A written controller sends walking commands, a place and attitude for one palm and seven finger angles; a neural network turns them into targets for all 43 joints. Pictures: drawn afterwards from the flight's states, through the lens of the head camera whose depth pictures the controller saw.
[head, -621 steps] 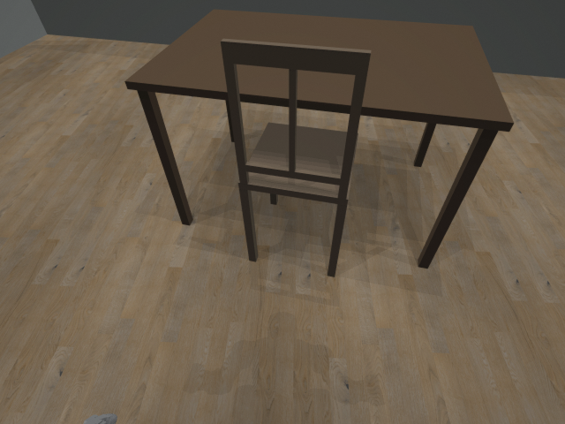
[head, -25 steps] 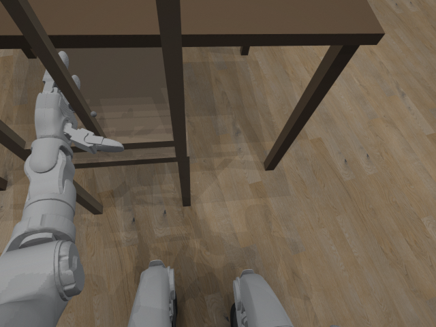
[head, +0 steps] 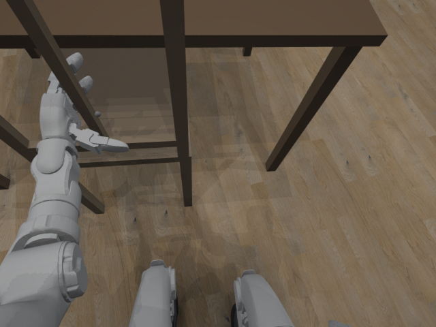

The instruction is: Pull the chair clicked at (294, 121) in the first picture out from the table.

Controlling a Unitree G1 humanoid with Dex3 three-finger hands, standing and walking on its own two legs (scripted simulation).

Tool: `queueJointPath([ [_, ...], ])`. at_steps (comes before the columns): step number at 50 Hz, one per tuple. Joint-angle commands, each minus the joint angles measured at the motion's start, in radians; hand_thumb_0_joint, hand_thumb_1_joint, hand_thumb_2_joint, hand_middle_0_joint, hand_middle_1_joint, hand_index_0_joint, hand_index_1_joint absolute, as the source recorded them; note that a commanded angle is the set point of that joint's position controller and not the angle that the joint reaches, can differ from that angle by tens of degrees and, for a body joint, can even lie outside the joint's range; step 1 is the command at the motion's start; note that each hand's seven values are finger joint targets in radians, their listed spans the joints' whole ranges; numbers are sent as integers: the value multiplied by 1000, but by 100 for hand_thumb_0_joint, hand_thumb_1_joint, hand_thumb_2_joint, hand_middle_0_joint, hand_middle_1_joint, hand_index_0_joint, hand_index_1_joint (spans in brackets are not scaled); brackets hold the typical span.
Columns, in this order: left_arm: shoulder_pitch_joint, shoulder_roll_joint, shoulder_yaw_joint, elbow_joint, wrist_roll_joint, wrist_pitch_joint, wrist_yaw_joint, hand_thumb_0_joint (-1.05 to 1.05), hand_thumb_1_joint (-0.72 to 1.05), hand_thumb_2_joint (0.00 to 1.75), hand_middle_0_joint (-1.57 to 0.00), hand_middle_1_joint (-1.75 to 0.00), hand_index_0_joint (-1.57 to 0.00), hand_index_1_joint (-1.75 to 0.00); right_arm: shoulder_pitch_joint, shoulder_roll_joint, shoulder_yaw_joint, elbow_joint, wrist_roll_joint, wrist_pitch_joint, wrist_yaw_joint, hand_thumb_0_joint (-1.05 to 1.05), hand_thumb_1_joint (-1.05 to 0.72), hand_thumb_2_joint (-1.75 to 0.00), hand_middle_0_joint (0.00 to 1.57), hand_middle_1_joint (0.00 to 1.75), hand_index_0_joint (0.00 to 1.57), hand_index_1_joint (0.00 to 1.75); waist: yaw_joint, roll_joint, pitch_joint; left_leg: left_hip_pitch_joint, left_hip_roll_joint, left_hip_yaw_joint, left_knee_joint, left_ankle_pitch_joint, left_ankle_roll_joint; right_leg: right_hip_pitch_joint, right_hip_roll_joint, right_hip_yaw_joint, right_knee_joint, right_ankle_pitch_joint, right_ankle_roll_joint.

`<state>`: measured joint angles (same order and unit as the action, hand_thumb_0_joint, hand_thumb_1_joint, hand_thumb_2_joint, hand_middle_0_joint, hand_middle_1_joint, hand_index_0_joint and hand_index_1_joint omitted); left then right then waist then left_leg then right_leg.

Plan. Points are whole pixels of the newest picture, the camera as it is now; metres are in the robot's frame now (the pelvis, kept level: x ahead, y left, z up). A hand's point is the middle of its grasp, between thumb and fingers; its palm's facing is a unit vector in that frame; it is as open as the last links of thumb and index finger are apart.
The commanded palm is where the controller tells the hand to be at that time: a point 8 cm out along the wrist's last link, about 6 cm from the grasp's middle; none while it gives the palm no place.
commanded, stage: hook a spindle and tug to test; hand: left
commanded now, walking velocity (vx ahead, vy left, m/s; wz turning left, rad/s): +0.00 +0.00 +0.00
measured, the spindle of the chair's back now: (74, 90) +0.50 +0.23 +0.07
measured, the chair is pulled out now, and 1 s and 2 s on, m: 0.00 0.00 0.10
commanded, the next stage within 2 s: step backward, pulling the chair out in 1.24 s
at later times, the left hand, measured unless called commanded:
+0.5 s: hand (97, 112) +0.48 +0.20 +0.04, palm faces +0.08 -1.00 -0.03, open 7.6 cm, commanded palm +0.46 +0.23 +0.04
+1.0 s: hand (97, 114) +0.48 +0.20 +0.04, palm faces +0.07 -1.00 -0.03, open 4.8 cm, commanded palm +0.44 +0.23 +0.04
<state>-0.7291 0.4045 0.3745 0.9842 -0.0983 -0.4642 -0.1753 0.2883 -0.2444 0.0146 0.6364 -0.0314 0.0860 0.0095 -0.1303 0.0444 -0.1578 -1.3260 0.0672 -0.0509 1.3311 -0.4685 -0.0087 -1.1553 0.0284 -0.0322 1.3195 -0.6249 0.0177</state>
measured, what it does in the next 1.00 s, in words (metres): stands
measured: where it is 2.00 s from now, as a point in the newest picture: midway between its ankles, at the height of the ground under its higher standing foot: outside the picture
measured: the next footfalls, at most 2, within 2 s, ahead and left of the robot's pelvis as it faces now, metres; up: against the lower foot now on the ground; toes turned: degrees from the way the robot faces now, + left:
none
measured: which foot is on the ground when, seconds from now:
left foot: down 0.00-1.00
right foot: down 0.00-1.00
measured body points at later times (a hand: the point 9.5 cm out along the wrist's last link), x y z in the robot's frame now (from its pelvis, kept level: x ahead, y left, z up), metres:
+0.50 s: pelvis +0.00 +0.00 +0.00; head +0.15 +0.02 +0.42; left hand +0.47 +0.25 +0.04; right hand +0.05 -0.27 -0.12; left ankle +0.07 +0.12 -0.60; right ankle +0.00 -0.14 -0.60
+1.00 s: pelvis +0.02 +0.00 +0.01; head +0.16 +0.03 +0.44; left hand +0.47 +0.25 +0.04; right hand +0.07 -0.26 -0.11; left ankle +0.07 +0.12 -0.60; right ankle +0.00 -0.14 -0.60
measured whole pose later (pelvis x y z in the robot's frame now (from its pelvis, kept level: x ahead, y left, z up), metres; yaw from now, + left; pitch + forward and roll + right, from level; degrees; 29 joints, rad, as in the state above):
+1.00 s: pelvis +0.02 +0.00 +0.01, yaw +0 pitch +27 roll -4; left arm -0.62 0.38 0.35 0.86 -0.13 -0.43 -0.17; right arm 0.29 -0.24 0.01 0.62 -0.02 0.10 0.02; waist -0.13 0.04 -0.17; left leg -1.28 0.07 -0.03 1.30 -0.49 0.00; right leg -1.11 0.03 -0.01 1.27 -0.63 0.02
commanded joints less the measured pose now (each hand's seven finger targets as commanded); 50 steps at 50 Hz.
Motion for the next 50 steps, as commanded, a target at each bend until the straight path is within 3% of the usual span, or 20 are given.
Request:
queueJointPath([
  [1,-412,201,-1,-214,0,-77,1,0,-50,30,-31,-85,-31,-85,130,-174,-65,-52,-6,-20,-16,0,-90,-90,20,30,20,30,-29,116,-502,591,-26,-20,-117,246,31,11,22,-12,-202,264,-43],
  [3,-397,208,8,-185,-5,-70,-2,0,-44,32,-34,-96,-34,-96,132,-175,-64,-51,-3,-19,-18,0,-90,-90,20,30,20,30,-33,77,-482,557,-28,-15,-115,239,35,30,24,-9,-208,270,-41],
  [5,-416,206,5,-179,-6,-70,-8,0,-33,37,-38,-107,-38,-107,133,-177,-63,-47,-3,-20,-19,0,-90,-90,20,30,20,30,-36,90,-483,563,-28,-18,-114,235,34,16,23,-10,-205,262,-41],
  [7,-432,241,25,-184,-7,-71,-13,0,-22,42,-41,-118,-41,-118,134,-179,-63,-44,-3,-20,-22,0,-90,-90,20,30,20,30,-32,83,-488,543,-28,-15,-106,234,37,35,23,-4,-204,269,-41],
  [10,-415,206,3,-172,-10,-66,-20,0,-5,49,-46,-134,-46,-134,132,-173,-62,-48,-1,-23,-20,0,-90,-90,20,30,20,30,-30,106,-489,556,-30,-14,-107,239,35,24,23,-6,-204,269,-43],
  [12,-418,231,17,-172,-9,-64,-21,0,6,54,-50,-145,-50,-145,134,-177,-63,-44,0,-21,-23,0,-90,-90,20,30,20,30,-31,86,-493,543,-28,-13,-103,236,37,34,23,-3,-204,270,-41],
  [14,-450,211,-3,-195,-12,-69,-20,0,17,59,-50,-145,-50,-145,136,-174,-63,-42,-2,-25,-24,0,-90,-90,20,30,20,30,-40,115,-496,563,-28,-15,-101,249,38,16,23,-4,-200,278,-42],
  [17,-414,227,12,-174,-8,-61,-18,0,34,66,-50,-145,-50,-145,135,-176,-62,-44,-1,-22,-22,0,-90,-90,20,30,20,30,-28,113,-496,554,-28,-15,-106,239,35,23,24,-7,-201,266,-43],
  [19,-444,195,-15,-189,-9,-62,-18,0,45,71,-50,-145,-50,-145,138,-174,-64,-41,-1,-25,-21,0,-90,-90,20,30,20,30,-45,110,-497,569,-27,-19,-101,252,39,8,24,-9,-197,276,-43],
  [20,-423,220,9,-188,-8,-64,-16,0,51,73,-50,-145,-50,-145,141,-177,-65,-43,-2,-22,-22,0,-90,-90,20,30,20,30,-31,110,-504,575,-24,-19,-106,261,35,17,24,-9,-199,279,-43],
  [24,-430,218,4,-193,-8,-62,-15,0,73,83,-50,-145,-50,-145,141,-177,-65,-41,-1,-22,-21,0,-90,-90,20,30,20,30,-38,107,-503,575,-26,-20,-105,257,37,13,25,-8,-198,279,-43],
  [27,-402,210,2,-206,-9,-62,-15,0,90,90,-50,-145,-50,-145,138,-174,-66,-49,-1,-19,-19,0,-90,-90,20,30,20,30,-26,120,-519,592,-26,-19,-111,276,32,24,25,-12,-199,291,-44],
  [29,-433,185,-21,-208,-12,-63,-16,0,90,90,-50,-145,-50,-145,140,-173,-65,-40,-1,-22,-18,0,-90,-90,20,30,20,30,-43,114,-500,599,-24,-25,-110,273,35,6,25,-14,-200,287,-44],
  [32,-368,191,-6,-216,-15,-63,-10,0,90,90,-50,-145,-50,-145,135,-174,-67,-50,-1,-18,-16,0,-90,-90,20,30,20,30,-23,109,-510,610,-25,-22,-124,279,31,26,25,-16,-207,291,-45],
  [36,-328,168,-20,-224,-16,-59,-10,0,90,90,-50,-145,-50,-145,132,-169,-66,-54,1,-15,-10,0,-90,-90,20,30,20,30,-19,104,-499,604,-27,-20,-127,292,31,38,26,-18,-206,308,-45],
  [39,-266,169,-12,-274,-23,-62,-11,0,90,90,-50,-145,-50,-145,128,-170,-70,-70,2,-16,-7,0,-90,-90,20,30,20,30,0,112,-530,630,-28,-17,-134,330,29,66,26,-16,-202,342,-48],
  [44,-200,141,-29,-299,-27,-54,-7,0,90,90,-50,-145,-50,-145,121,-165,-71,-78,5,-15,-2,0,-90,-90,20,30,20,30,-2,97,-496,623,-28,-11,-141,340,27,76,26,-17,-208,364,-45],
  [47,-145,167,1,-315,-34,-49,-5,0,90,90,-50,-145,-50,-145,118,-167,-73,-84,5,-12,-3,0,-90,-90,20,30,20,30,11,76,-511,610,-29,-2,-144,360,27,117,24,-13,-210,402,-42],
  [50,-82,109,-33,-356,-45,-43,-8,0,90,90,-50,-145,-50,-145,113,-161,-76,-95,8,-13,3,0,-90,-90,20,30,20,30,17,95,-510,653,-27,-4,-154,412,21,115,25,-21,-210,433,-44],
])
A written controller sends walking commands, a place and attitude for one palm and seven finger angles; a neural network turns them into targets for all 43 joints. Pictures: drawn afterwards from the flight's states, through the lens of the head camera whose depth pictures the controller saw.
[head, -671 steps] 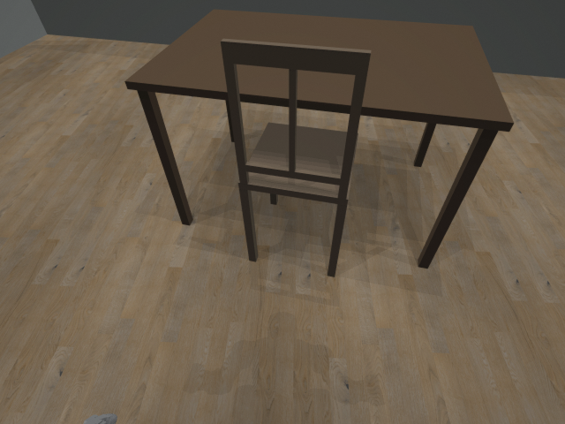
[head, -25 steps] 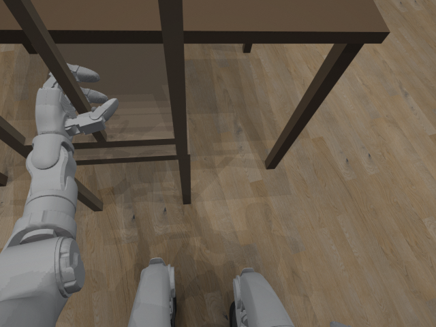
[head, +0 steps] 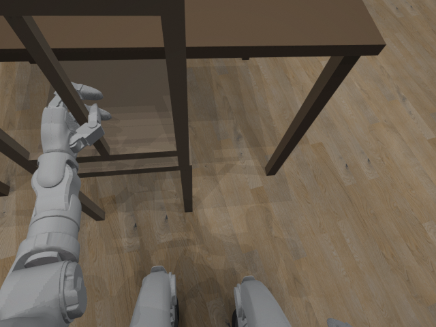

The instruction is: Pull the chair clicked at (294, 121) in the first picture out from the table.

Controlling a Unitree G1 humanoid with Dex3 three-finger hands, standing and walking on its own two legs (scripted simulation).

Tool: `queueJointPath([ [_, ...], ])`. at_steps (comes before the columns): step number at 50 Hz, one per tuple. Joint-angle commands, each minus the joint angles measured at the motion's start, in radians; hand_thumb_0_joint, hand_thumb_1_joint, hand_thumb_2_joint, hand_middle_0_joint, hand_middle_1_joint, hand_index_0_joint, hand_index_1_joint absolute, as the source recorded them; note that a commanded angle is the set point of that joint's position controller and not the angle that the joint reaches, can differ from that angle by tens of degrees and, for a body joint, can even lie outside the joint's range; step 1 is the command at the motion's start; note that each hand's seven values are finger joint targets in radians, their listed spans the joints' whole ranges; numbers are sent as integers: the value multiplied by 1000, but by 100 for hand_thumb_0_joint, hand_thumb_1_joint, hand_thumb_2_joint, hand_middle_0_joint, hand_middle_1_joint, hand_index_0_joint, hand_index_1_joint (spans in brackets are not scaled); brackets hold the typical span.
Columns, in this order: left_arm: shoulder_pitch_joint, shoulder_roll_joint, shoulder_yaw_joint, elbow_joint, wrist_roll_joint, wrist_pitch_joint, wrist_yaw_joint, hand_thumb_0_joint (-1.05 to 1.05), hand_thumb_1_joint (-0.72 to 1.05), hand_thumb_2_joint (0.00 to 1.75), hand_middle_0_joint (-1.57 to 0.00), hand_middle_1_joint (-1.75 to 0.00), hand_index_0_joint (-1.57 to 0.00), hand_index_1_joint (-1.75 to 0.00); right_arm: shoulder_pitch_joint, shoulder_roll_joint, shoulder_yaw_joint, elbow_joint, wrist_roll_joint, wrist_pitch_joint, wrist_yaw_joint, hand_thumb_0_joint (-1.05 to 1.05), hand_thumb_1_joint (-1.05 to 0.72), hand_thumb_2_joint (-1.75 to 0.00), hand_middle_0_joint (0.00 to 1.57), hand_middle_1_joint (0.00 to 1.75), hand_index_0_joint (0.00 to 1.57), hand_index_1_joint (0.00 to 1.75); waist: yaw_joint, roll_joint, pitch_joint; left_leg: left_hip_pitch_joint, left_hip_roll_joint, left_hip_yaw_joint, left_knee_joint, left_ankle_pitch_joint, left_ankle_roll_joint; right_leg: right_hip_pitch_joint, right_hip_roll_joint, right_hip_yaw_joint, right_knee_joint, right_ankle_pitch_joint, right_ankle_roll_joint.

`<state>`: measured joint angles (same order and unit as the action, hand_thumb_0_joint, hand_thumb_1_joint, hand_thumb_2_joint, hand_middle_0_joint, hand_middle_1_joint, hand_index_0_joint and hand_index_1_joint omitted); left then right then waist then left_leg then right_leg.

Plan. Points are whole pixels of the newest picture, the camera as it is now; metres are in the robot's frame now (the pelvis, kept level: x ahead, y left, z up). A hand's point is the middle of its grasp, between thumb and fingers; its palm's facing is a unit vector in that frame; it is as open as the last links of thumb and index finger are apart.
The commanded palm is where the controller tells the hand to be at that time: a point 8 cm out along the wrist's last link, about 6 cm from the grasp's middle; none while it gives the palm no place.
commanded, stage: hook a spindle and tug to test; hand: left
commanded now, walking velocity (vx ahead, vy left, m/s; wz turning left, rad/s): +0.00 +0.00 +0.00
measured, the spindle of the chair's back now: (75, 105) +0.48 +0.23 +0.06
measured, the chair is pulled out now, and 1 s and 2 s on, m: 0.00 0.10 0.20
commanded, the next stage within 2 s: step backward, pulling the chair out in 0.24 s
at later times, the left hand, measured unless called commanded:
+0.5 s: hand (97, 135) +0.44 +0.19 +0.04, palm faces +0.16 -0.98 -0.13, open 4.9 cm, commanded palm +0.42 +0.24 +0.04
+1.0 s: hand (116, 175) +0.36 +0.15 +0.05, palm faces +0.09 -0.98 -0.16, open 4.9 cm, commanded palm +0.35 +0.20 +0.05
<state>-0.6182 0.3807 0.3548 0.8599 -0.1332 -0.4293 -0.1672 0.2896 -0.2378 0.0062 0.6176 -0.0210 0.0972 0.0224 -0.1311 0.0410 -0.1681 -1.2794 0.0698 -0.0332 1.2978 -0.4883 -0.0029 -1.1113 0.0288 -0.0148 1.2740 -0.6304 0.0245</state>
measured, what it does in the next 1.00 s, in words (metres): rises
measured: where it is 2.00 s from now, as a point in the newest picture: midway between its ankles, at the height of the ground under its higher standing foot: outside the picture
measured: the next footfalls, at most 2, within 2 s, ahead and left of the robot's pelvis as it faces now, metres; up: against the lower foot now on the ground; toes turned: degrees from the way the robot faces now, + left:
left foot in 1.70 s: -0.02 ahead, +0.12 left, +0.00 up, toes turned +3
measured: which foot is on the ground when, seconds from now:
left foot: down 0.00-1.00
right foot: down 0.00-1.00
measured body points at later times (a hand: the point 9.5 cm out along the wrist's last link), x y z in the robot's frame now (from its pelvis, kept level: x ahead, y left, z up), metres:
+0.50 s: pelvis +0.02 +0.00 +0.06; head +0.14 +0.01 +0.49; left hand +0.42 +0.25 +0.05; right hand +0.11 -0.24 -0.07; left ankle +0.05 +0.12 -0.61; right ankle -0.02 -0.14 -0.61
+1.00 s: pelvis -0.03 +0.00 +0.10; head +0.07 +0.00 +0.54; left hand +0.35 +0.20 +0.06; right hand +0.03 -0.27 -0.03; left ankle +0.05 +0.12 -0.61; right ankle -0.02 -0.14 -0.61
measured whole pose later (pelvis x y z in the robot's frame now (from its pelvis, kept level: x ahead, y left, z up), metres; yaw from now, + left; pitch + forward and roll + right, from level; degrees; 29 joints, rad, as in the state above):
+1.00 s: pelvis -0.03 +0.00 +0.10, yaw +1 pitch +9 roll -3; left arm -0.56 0.24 0.13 1.05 -0.07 -0.19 0.08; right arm 0.26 -0.24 0.00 0.68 0.06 0.10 -0.10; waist -0.10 0.05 0.08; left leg -0.64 0.07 0.00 0.66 -0.18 0.00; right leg -0.50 0.02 -0.01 0.63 -0.29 0.02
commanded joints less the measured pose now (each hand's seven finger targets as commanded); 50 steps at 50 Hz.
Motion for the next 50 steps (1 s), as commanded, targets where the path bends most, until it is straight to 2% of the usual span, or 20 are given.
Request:
queueJointPath([
  [1,-180,137,-9,-244,-15,-74,-15,0,90,90,-50,-145,-50,-145,110,-169,-68,-77,-1,-24,-9,0,-90,-90,20,30,20,30,20,90,-498,602,-31,-21,-123,433,16,85,24,-39,-166,446,-50],
  [4,-148,102,-38,-280,-16,-70,-9,0,90,90,-50,-145,-50,-145,109,-166,-71,-84,1,-27,-6,0,-90,-90,20,30,20,30,18,100,-493,625,-28,-23,-128,461,13,76,25,-39,-165,456,-52],
  [6,-102,114,-20,-303,-20,-66,-1,0,90,90,-50,-145,-50,-145,107,-167,-74,-89,1,-27,-5,0,-90,-90,20,30,20,30,31,85,-498,628,-28,-21,-134,477,11,104,24,-41,-169,477,-50],
  [10,-60,107,-20,-332,-26,-65,2,0,90,90,-50,-145,-50,-145,102,-162,-73,-93,2,-30,-4,0,-90,-90,20,30,20,30,26,53,-489,601,-34,-9,-130,499,16,146,22,-33,-170,543,-44],
  [11,-47,132,0,-334,-25,-68,2,0,90,90,-50,-145,-50,-145,101,-164,-74,-92,3,-31,-5,0,-90,-90,20,30,20,30,37,60,-487,599,-33,-7,-133,499,13,154,22,-33,-168,542,-46],
  [14,-26,102,-20,-368,-31,-72,-1,0,90,90,-50,-145,-50,-145,100,-159,-74,-100,2,-37,-2,0,-90,-90,20,30,20,30,39,89,-495,617,-35,-5,-128,534,13,158,21,-30,-163,568,-48],
  [17,-103,97,-32,-379,-33,-77,1,0,90,90,-50,-145,-50,-145,94,-159,-73,-87,2,-42,-7,0,-90,-90,20,30,20,30,12,62,-481,613,-31,-8,-126,510,13,145,21,-30,-170,557,-42],
  [18,-373,397,-8,-535,108,36,123,0,90,90,-50,-145,-50,-145,101,-153,-53,-154,55,10,-40,0,-90,-90,20,30,20,30,72,222,-724,954,-30,28,-314,487,25,515,-44,39,-331,628,-58],
  [19,-408,334,-40,-551,114,98,178,0,90,90,-50,-145,-50,-145,118,-137,-52,-168,56,8,-68,0,-90,-90,20,30,20,30,49,257,-679,1018,-36,17,-335,545,27,510,-33,23,-382,712,-53],
  [21,-210,207,-103,-402,121,193,218,0,90,90,-50,-145,-50,-145,126,-141,-51,-150,61,14,-91,0,-90,-90,20,30,20,30,41,185,-560,993,-26,-2,-356,656,32,479,-34,13,-394,797,-38],
  [23,-134,106,-179,-224,133,266,234,0,90,90,-50,-145,-50,-145,130,-149,-49,-125,61,36,-104,0,-90,-90,20,30,20,30,33,105,-419,953,0,-40,-404,722,36,467,-29,-12,-422,718,-22],
  [27,-276,114,-185,-14,134,269,267,0,90,90,-50,-145,-50,-145,124,-162,-42,-80,55,43,-113,0,-90,-90,20,30,20,30,26,47,-331,914,26,-49,-473,744,41,564,-58,4,-513,760,-3],
  [29,-314,132,-173,51,133,244,272,0,90,90,-50,-145,-50,-145,116,-171,-46,-61,52,36,-116,0,-90,-90,20,30,20,30,35,100,-301,953,38,-61,-512,782,44,570,-59,1,-535,721,-1],
  [31,-321,94,-200,94,128,226,267,0,90,90,-50,-145,-50,-145,110,-166,-47,-40,52,24,-114,0,-90,-90,20,30,20,30,42,156,-285,997,54,-77,-541,819,48,573,-53,2,-554,682,-2],
  [35,-296,77,-206,91,122,197,254,0,90,90,-50,-145,-50,-145,97,-167,-56,-18,51,-2,-116,0,-90,-90,20,30,20,30,54,210,-315,1091,71,-105,-574,922,48,599,-40,2,-576,655,-10],
  [39,-243,66,-206,46,115,184,244,0,90,90,-50,-145,-50,-145,76,-159,-62,-21,53,-17,-120,0,-90,-90,20,30,20,30,57,144,-350,1102,77,-99,-590,922,47,670,-37,7,-618,716,-8],
  [45,-206,72,-223,-16,109,182,248,0,90,90,-50,-145,-50,-145,42,-156,-63,-26,71,-24,-132,0,-90,-90,20,30,20,30,54,80,-353,1053,70,-53,-635,776,28,786,-80,35,-672,801,-10],
  [48,-243,66,-245,-14,103,178,256,0,90,90,-50,-145,-50,-145,21,-156,-60,-15,74,-41,-137,0,-90,-90,20,30,20,30,57,105,-307,1024,73,-59,-673,648,32,771,-82,38,-693,667,-6],
  [49,-244,99,-220,0,104,178,263,0,90,90,-50,-145,-50,-145,21,-171,-65,-6,74,-47,-142,0,-90,-90,20,30,20,30,60,106,-293,1028,75,-69,-684,624,37,759,-76,36,-695,621,-4],
  [50,-252,75,-244,14,102,178,264,0,90,90,-50,-145,-50,-145,16,-164,-61,-1,76,-54,-140,0,-90,-90,20,30,20,30,59,110,-271,1016,78,-73,-696,579,40,750,-74,36,-696,570,-2],
])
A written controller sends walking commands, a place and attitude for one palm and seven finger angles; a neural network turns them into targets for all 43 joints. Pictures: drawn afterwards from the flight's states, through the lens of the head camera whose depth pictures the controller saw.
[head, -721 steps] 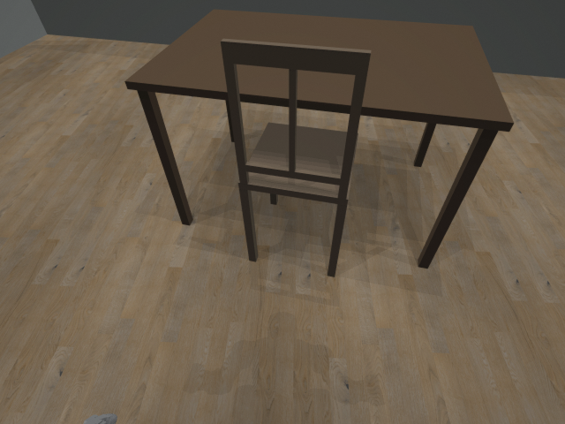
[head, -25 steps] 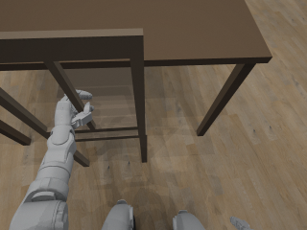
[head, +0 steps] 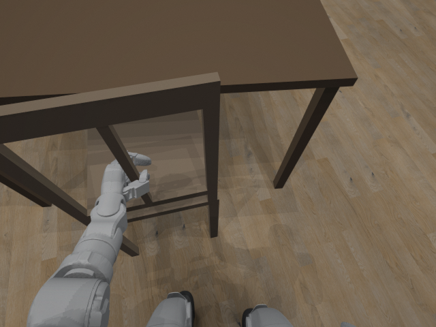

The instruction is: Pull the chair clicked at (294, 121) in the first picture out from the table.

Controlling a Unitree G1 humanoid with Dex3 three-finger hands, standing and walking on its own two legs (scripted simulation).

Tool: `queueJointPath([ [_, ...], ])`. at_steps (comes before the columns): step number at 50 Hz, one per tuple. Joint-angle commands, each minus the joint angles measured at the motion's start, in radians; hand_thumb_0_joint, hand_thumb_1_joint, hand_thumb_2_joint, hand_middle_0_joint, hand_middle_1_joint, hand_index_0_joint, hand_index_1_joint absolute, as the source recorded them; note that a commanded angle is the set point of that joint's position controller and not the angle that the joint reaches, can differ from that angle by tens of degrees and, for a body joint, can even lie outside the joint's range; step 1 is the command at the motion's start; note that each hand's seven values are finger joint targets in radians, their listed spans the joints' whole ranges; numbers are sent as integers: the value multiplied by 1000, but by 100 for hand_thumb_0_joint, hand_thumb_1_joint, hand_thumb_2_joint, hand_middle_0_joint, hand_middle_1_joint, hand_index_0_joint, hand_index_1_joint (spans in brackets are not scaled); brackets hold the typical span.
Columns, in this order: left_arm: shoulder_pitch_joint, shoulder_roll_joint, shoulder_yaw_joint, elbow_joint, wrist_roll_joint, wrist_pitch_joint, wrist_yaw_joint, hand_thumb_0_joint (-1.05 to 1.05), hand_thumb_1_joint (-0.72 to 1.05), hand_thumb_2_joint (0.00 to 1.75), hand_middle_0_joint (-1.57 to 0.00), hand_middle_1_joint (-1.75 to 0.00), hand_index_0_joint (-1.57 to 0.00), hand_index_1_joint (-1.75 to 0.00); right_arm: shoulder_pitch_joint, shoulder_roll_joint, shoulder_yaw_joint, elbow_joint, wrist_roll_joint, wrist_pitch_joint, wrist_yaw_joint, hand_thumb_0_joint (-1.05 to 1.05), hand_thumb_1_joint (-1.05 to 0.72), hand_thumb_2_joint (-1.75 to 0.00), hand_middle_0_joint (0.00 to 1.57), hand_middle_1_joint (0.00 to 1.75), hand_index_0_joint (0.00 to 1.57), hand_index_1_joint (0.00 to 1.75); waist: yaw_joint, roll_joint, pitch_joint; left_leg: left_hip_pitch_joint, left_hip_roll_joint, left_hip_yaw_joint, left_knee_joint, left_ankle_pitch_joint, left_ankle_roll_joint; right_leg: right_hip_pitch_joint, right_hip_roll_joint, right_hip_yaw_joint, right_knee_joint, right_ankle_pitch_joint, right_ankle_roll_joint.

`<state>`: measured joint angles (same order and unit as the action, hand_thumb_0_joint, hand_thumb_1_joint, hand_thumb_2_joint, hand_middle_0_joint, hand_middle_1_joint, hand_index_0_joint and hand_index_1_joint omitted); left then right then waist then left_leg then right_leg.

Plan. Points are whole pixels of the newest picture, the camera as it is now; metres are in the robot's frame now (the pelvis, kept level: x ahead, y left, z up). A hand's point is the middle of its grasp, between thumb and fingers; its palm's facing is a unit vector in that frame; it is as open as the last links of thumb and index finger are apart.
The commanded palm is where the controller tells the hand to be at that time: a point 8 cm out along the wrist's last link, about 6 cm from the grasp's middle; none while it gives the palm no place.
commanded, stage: step backward, pulling the chair out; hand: left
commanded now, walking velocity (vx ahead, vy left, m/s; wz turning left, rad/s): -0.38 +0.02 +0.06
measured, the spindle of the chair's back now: (131, 171) +0.42 +0.17 -0.04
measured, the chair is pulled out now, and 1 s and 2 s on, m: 0.10 0.20 0.35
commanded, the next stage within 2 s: none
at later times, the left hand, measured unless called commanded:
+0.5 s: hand (144, 223) +0.31 +0.14 -0.06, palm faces +0.08 -0.98 -0.19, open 5.1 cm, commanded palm +0.32 +0.19 -0.05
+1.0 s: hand (144, 223) +0.31 +0.14 -0.06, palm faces +0.12 -0.97 -0.21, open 5.2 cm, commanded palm +0.31 +0.19 -0.05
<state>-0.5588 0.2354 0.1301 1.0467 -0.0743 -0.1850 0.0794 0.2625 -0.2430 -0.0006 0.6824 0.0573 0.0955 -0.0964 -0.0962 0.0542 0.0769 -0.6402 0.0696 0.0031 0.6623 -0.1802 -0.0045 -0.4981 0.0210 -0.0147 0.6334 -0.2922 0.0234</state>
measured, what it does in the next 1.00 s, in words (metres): steps on the spot: left foot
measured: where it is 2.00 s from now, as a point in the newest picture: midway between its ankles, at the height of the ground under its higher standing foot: outside the picture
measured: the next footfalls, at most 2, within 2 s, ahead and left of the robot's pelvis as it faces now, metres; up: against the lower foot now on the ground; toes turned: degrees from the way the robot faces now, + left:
left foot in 0.70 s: +0.02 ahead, +0.13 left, +0.00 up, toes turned +2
left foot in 1.16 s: -0.11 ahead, +0.13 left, +0.00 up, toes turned +6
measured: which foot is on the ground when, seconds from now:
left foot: down 0.00-0.54, up 0.56-0.68, down 0.70-0.94, up 0.96-1.00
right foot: down 0.00-1.00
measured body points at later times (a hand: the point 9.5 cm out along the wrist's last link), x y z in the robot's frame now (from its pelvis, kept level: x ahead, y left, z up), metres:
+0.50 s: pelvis -0.05 -0.01 -0.01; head +0.03 -0.03 +0.44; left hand +0.30 +0.19 -0.04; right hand +0.06 -0.27 -0.14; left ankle +0.08 +0.12 -0.72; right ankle +0.01 -0.14 -0.72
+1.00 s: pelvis -0.07 -0.03 +0.00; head +0.04 -0.04 +0.44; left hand +0.30 +0.19 -0.04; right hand +0.06 -0.26 -0.14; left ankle -0.04 +0.12 -0.71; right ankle +0.01 -0.14 -0.72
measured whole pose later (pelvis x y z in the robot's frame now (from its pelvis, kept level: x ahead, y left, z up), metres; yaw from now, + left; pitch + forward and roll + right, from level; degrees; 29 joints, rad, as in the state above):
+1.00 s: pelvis -0.07 -0.03 +0.00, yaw +4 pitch +3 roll +0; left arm -0.61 0.21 0.08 1.09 -0.07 -0.17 0.09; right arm 0.13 -0.22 0.02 0.74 0.05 -0.02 -0.11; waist -0.05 0.04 0.20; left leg -0.48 0.03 -0.05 0.76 -0.36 -0.06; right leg -0.47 -0.02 -0.05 0.65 -0.23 -0.01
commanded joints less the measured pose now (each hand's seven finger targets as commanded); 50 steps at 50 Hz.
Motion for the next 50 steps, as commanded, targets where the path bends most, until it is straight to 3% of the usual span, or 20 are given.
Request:
queueJointPath([
  [1,-330,207,-32,-172,37,-71,19,0,90,90,-50,-145,-50,-145,35,-156,-51,-65,-1,-61,-22,0,-90,-90,20,30,20,30,24,95,-491,365,80,-113,-74,209,46,121,-65,35,-62,166,0],
  [8,-380,198,-63,-118,21,-99,34,0,90,90,-50,-145,-50,-145,4,-158,-44,-36,7,-134,-36,0,-90,-90,20,30,20,30,25,8,-354,338,38,-99,-100,-207,34,36,-113,86,-194,-195,-18],
  [11,-372,192,-74,-114,17,-113,38,0,90,90,-50,-145,-50,-145,-1,-164,-43,-21,5,-162,-45,0,-90,-90,20,30,20,30,28,-34,-328,376,29,-93,-89,-245,22,-9,-132,94,-228,-276,-28],
  [19,-322,166,-74,-147,15,-124,38,0,90,90,-50,-145,-50,-145,-37,-171,-36,-28,-8,-190,-53,0,-90,-90,20,30,20,30,58,60,-313,302,134,-255,-251,-322,83,66,-49,56,-3,-224,-31],
  [21,-321,135,-100,-172,18,-123,37,0,90,90,-50,-145,-50,-145,-38,-163,-30,-27,-13,-190,-48,0,-90,-90,20,30,20,30,60,118,-312,288,138,-256,-250,-338,87,79,-49,58,16,-209,-39],
  [23,-308,143,-88,-167,21,-124,38,0,90,90,-50,-145,-50,-145,-31,-158,-30,-19,-15,-193,-47,0,-90,-90,20,30,20,30,61,76,-314,288,119,-216,-201,-264,83,116,-60,78,-40,-171,-41],
  [25,-293,179,-72,-165,28,-125,39,0,90,90,-50,-145,-50,-145,-15,-151,-38,-19,-17,-197,-49,0,-90,-90,20,30,20,30,55,-26,-321,278,53,-126,-99,-230,45,130,-122,156,-165,-181,-51],
  [28,-288,203,-71,-136,41,-113,54,0,90,90,-50,-145,-50,-145,-38,-138,-40,7,-9,-191,-42,0,-90,-90,20,30,20,30,69,-205,-309,308,-61,-24,256,-211,-35,44,-363,334,-361,-265,-155],
  [31,-276,187,-63,-160,42,-96,53,0,90,90,-50,-145,-50,-145,-57,-134,-24,17,-21,-190,-40,0,-90,-90,20,30,20,30,74,-145,-324,227,-46,-84,195,-222,-32,240,-372,240,-219,331,-166],
  [33,-278,179,-58,-166,43,-90,55,0,90,90,-50,-145,-50,-145,-35,-150,-20,44,-20,-193,-53,0,-90,-90,20,30,20,30,58,-121,-349,303,-3,-91,-115,0,-23,326,-290,111,-62,561,-85],
  [34,-265,184,-52,-152,46,-82,55,0,90,90,-50,-145,-50,-145,-43,-182,-29,38,-18,-190,-61,0,-90,-90,20,30,20,30,64,-55,-343,374,58,-138,-224,323,6,286,-198,38,16,529,-23],
  [36,-287,97,-92,-176,42,-84,39,0,90,90,-50,-145,-50,-145,-2,-170,-42,24,-19,-163,-43,0,-90,-90,20,30,20,30,78,9,-428,560,159,-219,-87,762,76,166,-113,38,69,327,-9],
  [37,-309,54,-123,-188,36,-85,29,0,90,90,-50,-145,-50,-145,15,-160,-40,24,-18,-160,-34,0,-90,-90,20,30,20,30,68,-21,-444,629,169,-208,-70,809,82,140,-91,33,45,238,-16],
  [39,-376,59,-126,-240,49,-93,17,0,90,90,-50,-145,-50,-145,-8,-144,-39,12,-40,-152,-34,0,-90,-90,20,30,20,30,54,102,-473,654,176,-216,-81,857,80,115,-85,18,107,134,-15],
  [41,-366,59,-119,-215,54,-93,21,0,90,90,-50,-145,-50,-145,4,-137,-43,15,-42,-141,-24,0,-90,-90,20,30,20,30,51,126,-456,664,190,-217,-71,873,83,94,-76,23,100,53,-24],
  [43,-369,82,-98,-201,56,-94,22,0,90,90,-50,-145,-50,-145,-5,-132,-44,9,-35,-136,-22,0,-90,-90,20,30,20,30,57,122,-441,574,178,-188,-53,750,74,165,-86,32,48,133,-30],
  [45,-362,125,-77,-185,52,-91,22,0,90,90,-50,-145,-50,-145,-8,-136,-45,7,-23,-134,-29,0,-90,-90,20,30,20,30,59,55,-437,421,139,-142,-17,535,36,281,-126,63,-21,430,-37],
  [47,-381,175,-67,-173,47,-86,28,0,90,90,-50,-145,-50,-145,3,-137,-53,12,-8,-137,-43,0,-90,-90,20,30,20,30,42,-122,-474,301,4,-41,108,154,-42,377,-281,201,-105,713,-97],
  [48,-360,209,-45,-145,45,-73,30,0,90,90,-50,-145,-50,-145,-17,-137,-58,8,-3,-143,-43,0,-90,-90,20,30,20,30,56,-207,-474,254,-55,-46,223,-217,-61,392,-376,286,-178,754,-151],
  [50,-324,222,-36,-119,39,-34,29,0,90,90,-50,-145,-50,-145,-63,-145,-50,-2,0,-153,-40,0,-90,-90,20,30,20,30,94,-180,-445,181,-61,-113,363,-399,-52,381,-455,325,-203,677,-198],
])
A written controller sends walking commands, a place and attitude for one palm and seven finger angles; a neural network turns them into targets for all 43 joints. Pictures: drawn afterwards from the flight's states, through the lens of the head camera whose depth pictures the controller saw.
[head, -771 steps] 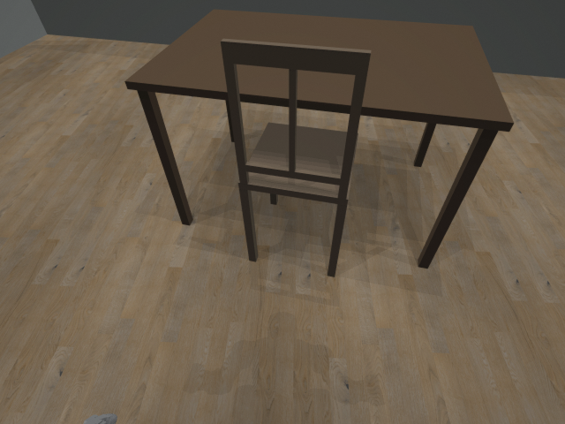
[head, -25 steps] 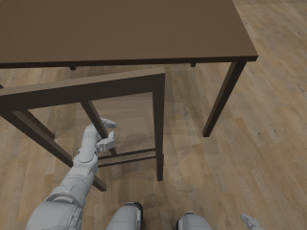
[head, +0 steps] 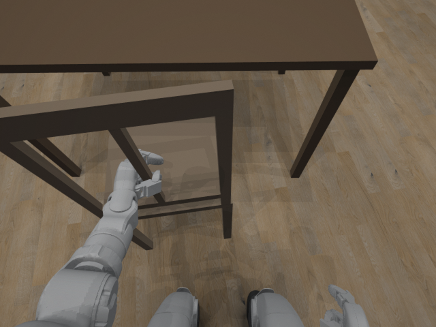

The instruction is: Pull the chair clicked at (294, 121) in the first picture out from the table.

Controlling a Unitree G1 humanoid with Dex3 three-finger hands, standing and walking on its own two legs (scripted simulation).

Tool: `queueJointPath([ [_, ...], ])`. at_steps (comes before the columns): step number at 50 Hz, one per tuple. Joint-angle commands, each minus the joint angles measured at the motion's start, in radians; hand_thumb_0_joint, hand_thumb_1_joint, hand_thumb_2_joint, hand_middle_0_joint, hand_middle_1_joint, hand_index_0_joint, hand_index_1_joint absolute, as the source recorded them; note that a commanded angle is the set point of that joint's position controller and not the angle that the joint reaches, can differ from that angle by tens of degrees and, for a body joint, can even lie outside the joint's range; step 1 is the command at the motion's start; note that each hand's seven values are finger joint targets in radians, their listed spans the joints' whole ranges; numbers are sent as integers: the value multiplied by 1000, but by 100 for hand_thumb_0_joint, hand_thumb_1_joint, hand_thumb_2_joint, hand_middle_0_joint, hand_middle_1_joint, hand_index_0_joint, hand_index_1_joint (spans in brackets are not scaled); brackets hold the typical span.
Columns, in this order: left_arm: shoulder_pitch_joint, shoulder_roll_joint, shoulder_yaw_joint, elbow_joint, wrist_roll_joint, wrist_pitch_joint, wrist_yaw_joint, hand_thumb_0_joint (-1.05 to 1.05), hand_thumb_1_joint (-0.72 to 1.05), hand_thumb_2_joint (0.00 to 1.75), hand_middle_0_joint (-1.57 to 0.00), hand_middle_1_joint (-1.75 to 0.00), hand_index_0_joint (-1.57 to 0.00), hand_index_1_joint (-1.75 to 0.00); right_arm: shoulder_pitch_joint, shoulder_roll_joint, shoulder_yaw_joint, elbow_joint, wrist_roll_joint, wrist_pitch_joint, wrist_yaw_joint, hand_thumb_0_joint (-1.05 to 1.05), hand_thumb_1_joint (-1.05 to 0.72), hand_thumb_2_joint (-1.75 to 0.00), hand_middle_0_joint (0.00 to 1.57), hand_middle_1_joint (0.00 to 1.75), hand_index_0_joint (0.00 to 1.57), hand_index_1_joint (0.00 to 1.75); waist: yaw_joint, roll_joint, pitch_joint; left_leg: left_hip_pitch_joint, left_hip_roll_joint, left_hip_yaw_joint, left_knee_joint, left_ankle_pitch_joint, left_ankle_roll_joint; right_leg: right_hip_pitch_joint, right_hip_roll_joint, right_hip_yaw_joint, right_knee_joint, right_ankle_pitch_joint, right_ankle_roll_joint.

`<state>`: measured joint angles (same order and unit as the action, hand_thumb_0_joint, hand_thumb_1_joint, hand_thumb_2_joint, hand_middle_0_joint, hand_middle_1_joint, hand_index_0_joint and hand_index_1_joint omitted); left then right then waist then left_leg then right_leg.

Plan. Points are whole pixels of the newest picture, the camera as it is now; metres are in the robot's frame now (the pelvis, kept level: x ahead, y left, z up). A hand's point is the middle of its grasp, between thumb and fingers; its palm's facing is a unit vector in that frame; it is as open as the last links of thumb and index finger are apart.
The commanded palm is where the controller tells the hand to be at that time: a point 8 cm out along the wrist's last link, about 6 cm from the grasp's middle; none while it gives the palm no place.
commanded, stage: step backward, pulling the chair out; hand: left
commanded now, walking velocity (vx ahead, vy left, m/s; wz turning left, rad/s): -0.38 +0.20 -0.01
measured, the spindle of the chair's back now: (144, 171) +0.40 +0.17 -0.04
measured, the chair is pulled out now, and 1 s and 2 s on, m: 0.20 0.35 0.57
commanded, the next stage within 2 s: stop walking, hand still on the chair in 1.60 s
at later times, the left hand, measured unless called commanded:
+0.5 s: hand (151, 214) +0.31 +0.14 -0.06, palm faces +0.02 -0.98 -0.20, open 5.2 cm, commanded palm +0.31 +0.20 -0.05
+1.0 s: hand (147, 260) +0.23 +0.14 -0.05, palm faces -0.02 -0.98 -0.20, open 5.2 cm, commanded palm +0.22 +0.20 -0.05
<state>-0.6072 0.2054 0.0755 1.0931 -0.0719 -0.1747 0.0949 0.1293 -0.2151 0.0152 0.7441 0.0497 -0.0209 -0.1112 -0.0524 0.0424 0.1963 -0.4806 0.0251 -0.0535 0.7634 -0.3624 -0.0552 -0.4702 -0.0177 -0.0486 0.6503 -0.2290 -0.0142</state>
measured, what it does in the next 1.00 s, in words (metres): walks backwards: left foot, then right foot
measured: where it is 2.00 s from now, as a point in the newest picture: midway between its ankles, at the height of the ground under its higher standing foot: outside the picture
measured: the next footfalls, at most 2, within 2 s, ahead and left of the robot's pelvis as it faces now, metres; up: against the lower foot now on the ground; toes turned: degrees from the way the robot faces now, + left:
left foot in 0.16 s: -0.03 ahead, +0.16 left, +0.00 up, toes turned +2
right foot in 0.74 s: -0.07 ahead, -0.10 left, +0.00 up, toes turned -4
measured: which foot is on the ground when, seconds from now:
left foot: up 0.00-0.14, down 0.16-0.84, up 0.86-0.96, down 0.98-1.00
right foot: down 0.00-0.60, up 0.62-0.72, down 0.74-1.00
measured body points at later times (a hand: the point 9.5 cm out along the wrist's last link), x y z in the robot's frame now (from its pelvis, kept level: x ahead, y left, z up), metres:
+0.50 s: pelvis -0.08 +0.02 +0.00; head +0.03 -0.01 +0.43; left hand +0.31 +0.20 -0.04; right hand +0.00 -0.24 -0.15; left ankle -0.07 +0.16 -0.71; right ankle +0.02 -0.11 -0.72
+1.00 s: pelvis -0.16 +0.03 +0.01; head -0.05 +0.00 +0.44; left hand +0.23 +0.19 -0.04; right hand -0.08 -0.26 -0.13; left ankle -0.15 +0.17 -0.72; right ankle -0.10 -0.10 -0.72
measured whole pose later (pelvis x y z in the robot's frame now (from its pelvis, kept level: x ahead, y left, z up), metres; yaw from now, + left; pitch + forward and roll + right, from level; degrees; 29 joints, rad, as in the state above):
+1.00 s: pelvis -0.16 +0.03 +0.01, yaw +1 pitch +4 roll +0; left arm -0.65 0.17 0.06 1.12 -0.05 -0.16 0.09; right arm 0.16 -0.31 -0.02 0.79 0.04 -0.04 -0.13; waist -0.08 0.05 0.19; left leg -0.38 0.04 -0.03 0.58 -0.25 -0.04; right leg -0.45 -0.03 -0.04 0.57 -0.19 0.01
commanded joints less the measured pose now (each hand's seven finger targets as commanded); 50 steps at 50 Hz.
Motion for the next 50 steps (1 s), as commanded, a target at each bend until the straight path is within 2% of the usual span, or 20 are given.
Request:
queueJointPath([
  [1,-307,224,4,-192,37,-38,12,0,90,90,-50,-145,-50,-145,64,-164,-54,-63,0,-42,-22,0,-90,-90,20,30,20,30,46,-139,-560,18,1,-75,238,-217,4,370,-417,322,-204,610,-155],
  [5,-314,223,21,-203,31,1,24,0,90,90,-50,-145,-50,-145,94,-183,-43,-26,0,-27,-37,0,-90,-90,20,30,20,30,10,-149,-601,136,13,1,-187,-5,2,457,-320,156,-108,739,-61],
  [8,-366,152,-34,-269,19,11,15,0,90,90,-50,-145,-50,-145,105,-215,-69,-59,5,-7,-47,0,-90,-90,20,30,20,30,7,-38,-614,301,138,-48,-271,569,59,335,-164,61,-33,599,22],
  [14,-369,129,-25,-277,36,-19,0,0,90,90,-50,-145,-50,-145,100,-190,-74,-99,-14,23,-26,0,-90,-90,20,30,20,30,19,166,-537,190,232,-80,-302,556,114,258,-46,25,133,13,21],
  [16,-379,101,-42,-260,41,-36,0,0,90,90,-50,-145,-50,-145,119,-181,-76,-90,-16,18,-14,0,-90,-90,20,30,20,30,16,136,-524,234,227,-67,-226,644,108,242,-56,41,57,90,7],
  [18,-395,116,-43,-254,49,-61,4,0,90,90,-50,-145,-50,-145,154,-180,-80,-67,-13,10,-9,0,-90,-90,20,30,20,30,-6,53,-566,251,181,-20,-137,638,59,301,-103,80,-49,477,-4],
  [20,-374,185,-7,-212,47,-58,9,0,90,90,-50,-145,-50,-145,167,-187,-90,-45,-4,13,-23,0,-90,-90,20,30,20,30,-16,-100,-612,189,91,45,-53,345,2,358,-217,171,-110,670,-45],
  [22,-339,213,3,-178,44,-53,5,0,90,90,-50,-145,-50,-145,139,-178,-86,-48,2,0,-28,0,-90,-90,20,30,20,30,7,-196,-594,147,7,41,65,-143,-6,326,-322,260,-246,538,-90],
  [24,-329,233,15,-158,41,-43,12,0,90,90,-50,-145,-50,-145,126,-190,-81,-37,6,-17,-29,0,-90,-90,20,30,20,30,25,-191,-551,137,6,21,64,-187,9,272,-339,260,-297,309,-93],
  [27,-324,178,-2,-146,36,-34,12,0,90,90,-50,-145,-50,-145,148,-184,-55,-4,-4,-27,-34,0,-90,-90,20,30,20,30,-3,-184,-564,221,28,42,-241,12,27,290,-242,129,-211,300,-17],
  [30,-350,130,-35,-196,28,-44,3,0,90,90,-50,-145,-50,-145,110,-206,-65,-52,-7,-14,-40,0,-90,-90,20,30,20,30,20,140,-532,196,202,-109,-367,357,114,234,-58,21,36,96,45],
  [32,-409,117,-40,-242,31,-53,-6,0,90,90,-50,-145,-50,-145,77,-173,-56,-79,-16,-17,-24,0,-90,-90,20,30,20,30,28,239,-485,111,279,-144,-393,352,161,213,-30,33,212,-154,27],
  [34,-405,133,-14,-225,26,-60,0,0,90,90,-50,-145,-50,-145,117,-172,-64,-59,-17,-21,-23,0,-90,-90,20,30,20,30,22,113,-478,239,294,-145,-299,602,178,145,-19,49,153,-158,22],
  [37,-421,102,-39,-194,47,-92,1,0,90,90,-50,-145,-50,-145,177,-184,-78,-14,-18,-41,0,0,-90,-90,20,30,20,30,-1,62,-561,446,230,-78,-114,878,109,200,-55,79,-131,242,5],
  [39,-404,159,-22,-155,65,-112,0,0,90,90,-50,-145,-50,-145,183,-192,-76,5,-20,-41,-3,0,-90,-90,20,30,20,30,-7,32,-563,319,169,-10,-69,718,50,333,-136,138,-166,654,-16],
  [41,-388,231,19,-154,57,-100,11,0,90,90,-50,-145,-50,-145,163,-199,-89,-8,-5,-41,-22,0,-90,-90,20,30,20,30,-6,-168,-634,125,49,41,20,148,-3,542,-268,254,-145,1065,-75],
  [42,-370,240,22,-144,59,-81,5,0,90,90,-50,-145,-50,-145,128,-198,-89,-25,1,-45,-20,0,-90,-90,20,30,20,30,12,-156,-621,76,33,-12,72,-68,1,501,-325,275,-168,951,-96],
  [44,-341,231,13,-140,55,-70,2,0,90,90,-50,-145,-50,-145,98,-196,-74,-26,-4,-52,-20,0,-90,-90,20,30,20,30,31,-89,-547,79,36,-40,45,-122,9,408,-341,265,-199,735,-111],
  [47,-342,210,8,-161,47,-57,6,0,90,90,-50,-145,-50,-145,125,-191,-61,-3,-13,-53,-38,0,-90,-90,20,30,20,30,5,-101,-604,196,65,-7,-231,206,16,437,-252,148,-101,745,-42],
  [50,-347,158,-16,-182,32,-58,4,0,90,90,-50,-145,-50,-145,140,-210,-82,-41,-7,-33,-34,0,-90,-90,20,30,20,30,7,19,-597,365,199,-82,-249,743,94,274,-79,77,-50,426,39],
])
